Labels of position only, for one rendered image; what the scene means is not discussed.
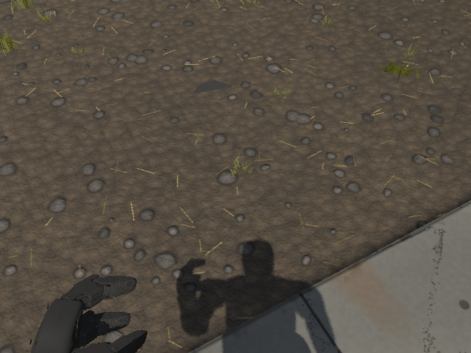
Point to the left robot hand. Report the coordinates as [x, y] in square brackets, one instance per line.
[64, 329]

